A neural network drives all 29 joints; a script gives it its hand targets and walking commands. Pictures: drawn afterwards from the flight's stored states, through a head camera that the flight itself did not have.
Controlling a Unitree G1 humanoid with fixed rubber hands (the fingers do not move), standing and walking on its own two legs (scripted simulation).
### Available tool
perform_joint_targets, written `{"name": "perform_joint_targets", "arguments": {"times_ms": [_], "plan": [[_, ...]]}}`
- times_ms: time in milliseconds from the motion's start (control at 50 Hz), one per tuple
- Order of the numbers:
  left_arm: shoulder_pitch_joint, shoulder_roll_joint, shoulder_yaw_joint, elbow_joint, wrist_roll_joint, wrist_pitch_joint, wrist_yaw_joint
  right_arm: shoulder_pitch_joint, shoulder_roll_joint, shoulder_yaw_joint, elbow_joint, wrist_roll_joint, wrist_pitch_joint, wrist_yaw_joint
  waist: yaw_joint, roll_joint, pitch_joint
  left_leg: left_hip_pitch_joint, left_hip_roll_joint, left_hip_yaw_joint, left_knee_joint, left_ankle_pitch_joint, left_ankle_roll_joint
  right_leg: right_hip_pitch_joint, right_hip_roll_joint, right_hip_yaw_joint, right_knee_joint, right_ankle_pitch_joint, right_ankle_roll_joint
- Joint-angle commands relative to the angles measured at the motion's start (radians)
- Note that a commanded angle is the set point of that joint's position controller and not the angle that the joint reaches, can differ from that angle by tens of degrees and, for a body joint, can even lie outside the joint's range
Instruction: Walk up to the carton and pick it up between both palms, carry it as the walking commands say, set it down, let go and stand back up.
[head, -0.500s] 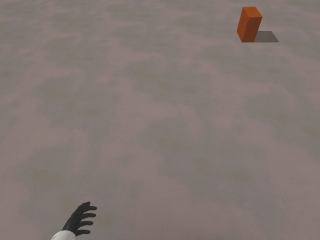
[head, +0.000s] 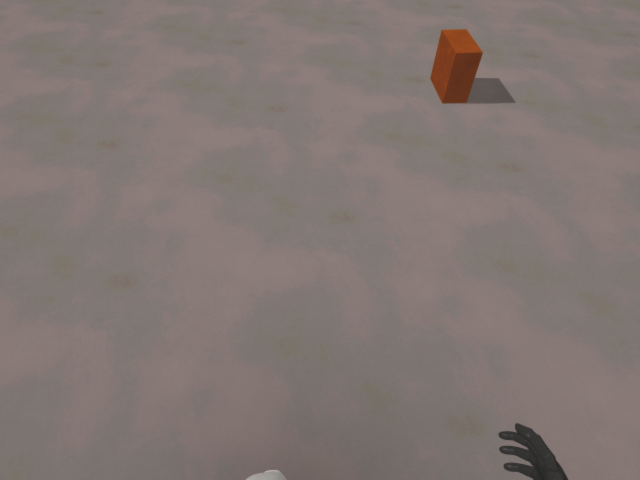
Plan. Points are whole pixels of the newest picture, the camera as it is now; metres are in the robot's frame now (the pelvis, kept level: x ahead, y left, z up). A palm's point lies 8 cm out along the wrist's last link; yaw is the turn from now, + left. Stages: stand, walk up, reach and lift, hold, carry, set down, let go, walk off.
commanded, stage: walk up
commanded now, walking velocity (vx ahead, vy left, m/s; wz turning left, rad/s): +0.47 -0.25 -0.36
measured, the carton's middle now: (454, 66) +2.35 -0.47 -0.61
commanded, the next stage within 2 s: none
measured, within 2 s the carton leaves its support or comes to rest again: neither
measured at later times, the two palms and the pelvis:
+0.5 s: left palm (282, 320) +0.37 +0.13 -0.10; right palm (628, 460) +0.23 -0.37 -0.12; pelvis +0.25 -0.11 +0.01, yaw -6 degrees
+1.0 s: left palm (290, 247) +0.54 +0.15 -0.13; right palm (574, 267) +0.53 -0.36 -0.09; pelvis +0.51 -0.10 +0.02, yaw -8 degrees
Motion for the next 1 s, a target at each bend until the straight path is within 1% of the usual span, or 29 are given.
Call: {"name": "perform_joint_targets", "arguments": {"times_ms": [0,40,100,180,280,300,320,340,360,380,400,420,440,460,480,540,580,660,740,760,780,800,820,840,860,880,920,940,980], "plan": [[-0.024,0.038,0.019,-0.083,0.007,0.018,-0.032,0.216,-0.143,-0.046,0.051,0.001,-0.001,-0.029,-0.072,0.094,-0.038,0.285,0.351,-0.426,-0.363,0.119,0.072,-0.361,-0.132,0.051,0.198,0.139,0.025],[-0.036,0.005,0.02,-0.084,0.013,0.046,-0.051,0.189,-0.102,-0.028,0.072,-0.008,-0.013,-0.02,-0.039,0.171,-0.001,0.148,0.303,-0.246,-0.393,0.213,0.077,-0.317,-0.151,-0.002,0.149,0.155,0.042],[-0.142,-0.019,0.017,-0.106,0.008,0.062,-0.069,0.24,-0.122,-0.025,0.102,-0.013,-0.025,-0.013,-0.047,0.197,0.018,0.131,0.273,-0.121,-0.445,0.187,0.061,-0.312,-0.175,-0.051,-0.053,0.244,0.055],[-0.326,-0.029,0.006,-0.135,-0.004,0.059,-0.099,0.289,-0.174,-0.036,0.124,-0.013,-0.026,-0.012,-0.091,0.208,0.058,0.15,0.239,-0.039,-0.483,0.124,0.028,-0.233,-0.168,-0.122,-0.398,0.312,0.057],[-0.429,0.007,0.014,-0.127,0.001,0.044,-0.1,0.346,-0.22,-0.055,0.137,-0.008,-0.01,-0.008,-0.129,0.228,0.058,0.252,0.269,-0.033,-0.452,0.09,0.017,-0.175,-0.147,-0.181,-0.577,0.262,0.047],[-0.401,0.021,0.019,-0.111,0.007,0.035,-0.09,0.347,-0.219,-0.057,0.138,-0.008,-0.006,-0.003,-0.12,0.243,0.033,0.265,0.255,-0.006,-0.401,0.086,0.017,-0.123,-0.13,-0.211,-0.605,0.224,0.047],[-0.319,0.042,0.03,-0.074,0.013,0.022,-0.073,0.347,-0.194,-0.052,0.145,-0.002,-0.001,0.006,-0.082,0.212,-0.025,0.235,0.215,0.048,-0.272,0.072,0.013,0.022,-0.102,-0.252,-0.657,0.211,0.047],[-0.204,0.095,0.052,-0.025,0.018,0.009,-0.056,0.378,-0.162,-0.044,0.148,0.002,0.003,0.013,-0.028,0.078,-0.107,0.159,0.156,0.076,-0.038,0.1,0.003,0.222,-0.06,-0.27,-0.669,0.143,0.033],[-0.045,0.193,0.083,0.013,0.03,-0.004,-0.039,0.375,-0.111,-0.032,0.12,-0.001,-0.002,0.015,0.049,-0.131,-0.189,-0.042,0.087,0.063,0.298,-0.094,-0.019,0.392,-0.242,-0.003,-0.738,-0.025,-0.018],[0.046,0.29,0.097,0.011,0.028,-0.004,-0.019,0.353,-0.042,-0.013,0.06,0.0,-0.009,0.015,0.085,-0.393,-0.24,-0.302,-0.012,-0.012,0.585,-0.387,-0.043,0.456,-0.483,0.449,-0.95,-0.237,-0.131],[0.034,0.255,0.086,0.017,0.019,-0.002,-0.014,0.286,-0.083,-0.022,0.052,-0.008,-0.012,0.009,0.062,-0.231,-0.202,-0.341,0.058,-0.133,0.668,-0.318,-0.017,0.414,-0.486,0.436,-0.947,-0.198,-0.14],[-0.026,0.191,0.068,0.009,0.019,-0.013,-0.01,0.266,-0.089,-0.022,0.058,-0.006,-0.019,0.008,0.029,-0.131,-0.137,-0.353,0.08,-0.151,0.685,-0.218,-0.005,0.353,-0.452,0.383,-0.91,-0.022,-0.14],[-0.114,0.133,0.054,-0.004,0.015,-0.025,-0.01,0.276,-0.081,-0.019,0.077,-0.004,-0.017,0.011,-0.021,-0.045,-0.106,-0.306,0.107,-0.165,0.637,-0.121,-0.009,0.269,-0.407,0.286,-0.897,0.148,-0.128],[-0.18,0.101,0.045,-0.021,0.011,-0.034,-0.008,0.298,-0.077,-0.018,0.09,-0.003,-0.005,0.016,-0.062,-0.035,-0.092,-0.248,0.116,-0.17,0.588,-0.08,-0.018,0.199,-0.367,0.21,-0.897,0.243,-0.107],[-0.205,0.082,0.038,-0.023,0.01,-0.041,-0.007,0.306,-0.075,-0.018,0.097,-0.003,0.008,0.021,-0.083,-0.046,-0.087,-0.208,0.113,-0.165,0.556,-0.063,-0.027,0.164,-0.348,0.157,-0.904,0.318,-0.092],[-0.135,0.064,0.027,0.001,0.007,-0.058,-0.008,0.221,-0.066,-0.024,0.077,-0.004,0.044,0.035,-0.084,-0.083,-0.035,-0.197,0.102,-0.134,0.453,0.013,-0.054,0.136,-0.353,0.083,-0.954,0.414,-0.102],[-0.095,0.061,0.023,0.01,0.005,-0.06,-0.006,0.123,-0.064,-0.024,0.047,-0.003,0.052,0.048,-0.07,-0.101,0.008,-0.213,0.098,-0.119,0.358,0.072,-0.065,0.134,-0.348,0.046,-0.993,0.373,-0.11],[-0.069,0.048,0.019,0.043,-0.008,-0.042,-0.005,-0.038,-0.033,-0.007,0.005,0.013,0.041,0.063,-0.061,-0.156,0.062,-0.038,0.053,-0.05,0.07,0.144,-0.07,0.042,-0.258,-0.089,-1.046,0.195,-0.087],[0.024,0.074,0.029,0.084,-0.002,-0.035,0.004,-0.094,-0.036,-0.004,0.003,0.006,0.03,0.048,-0.033,-0.106,0.084,-0.028,0.035,-0.017,-0.042,0.054,-0.059,0.13,-0.301,-0.031,-0.995,0.33,-0.097],[0.028,0.08,0.032,0.088,-0.001,-0.033,0.006,-0.076,-0.043,-0.005,0.009,0.003,0.024,0.043,-0.042,-0.098,0.07,0.001,0.029,-0.017,-0.069,0.03,-0.054,0.148,-0.304,-0.019,-0.962,0.364,-0.091],[0.019,0.087,0.033,0.087,-0.004,-0.031,0.007,-0.019,-0.057,-0.008,0.029,0.0,0.017,0.037,-0.073,-0.071,0.036,0.096,0.016,0.0,-0.112,0.018,-0.05,0.137,-0.288,-0.035,-0.886,0.425,-0.079],[0.02,0.083,0.03,0.087,-0.007,-0.03,0.006,0.094,-0.082,-0.017,0.071,-0.002,0.008,0.029,-0.118,-0.009,-0.028,0.259,-0.003,0.028,-0.17,0.03,-0.043,0.106,-0.237,-0.077,-0.732,0.496,-0.061],[0.026,0.048,0.019,0.087,-0.006,-0.03,0.007,0.262,-0.129,-0.032,0.131,-0.006,-0.002,0.018,-0.177,0.075,-0.131,0.506,0.069,-0.072,-0.164,0.002,-0.019,-0.028,-0.167,-0.116,-0.487,0.442,-0.036],[0.059,-0.007,0.016,0.067,-0.011,-0.028,0.009,0.434,-0.292,-0.067,0.164,-0.022,-0.004,-0.002,-0.227,0.352,-0.216,0.713,0.41,-0.587,-0.331,-0.076,0.048,-0.351,-0.02,-0.172,-0.15,-0.049,0.025],[0.063,0.036,0.026,0.06,0.012,-0.022,0.008,0.461,-0.334,-0.074,0.185,-0.004,0.002,-0.01,-0.193,0.272,-0.255,0.656,0.504,-0.802,-0.393,-0.023,0.085,-0.373,-0.079,-0.038,0.06,-0.102,0.01],[0.044,0.032,0.02,0.06,0.009,-0.02,0.005,0.333,-0.276,-0.058,0.157,-0.006,-0.001,-0.008,-0.137,0.209,-0.184,0.543,0.462,-0.693,-0.394,-0.013,0.087,-0.373,-0.121,-0.006,0.096,-0.033,0.005],[-0.041,-0.004,0.012,0.055,0.003,-0.012,-0.01,0.216,-0.151,-0.037,0.139,-0.003,-0.013,0.002,-0.105,0.138,-0.028,0.366,0.323,-0.417,-0.4,0.027,0.077,-0.376,-0.178,-0.04,0.04,0.103,0.019],[-0.046,-0.014,0.013,0.056,0.005,0.001,-0.02,0.2,-0.105,-0.025,0.142,0.001,-0.019,0.005,-0.087,0.161,-0.007,0.315,0.274,-0.32,-0.414,0.097,0.06,-0.35,-0.189,-0.064,0.01,0.138,0.03],[-0.056,-0.035,0.014,0.059,0.01,0.023,-0.036,0.238,-0.086,-0.017,0.154,0.002,-0.032,0.009,-0.077,0.198,-0.017,0.285,0.241,-0.219,-0.404,0.256,0.055,-0.312,-0.181,-0.102,-0.024,0.196,0.049]]}}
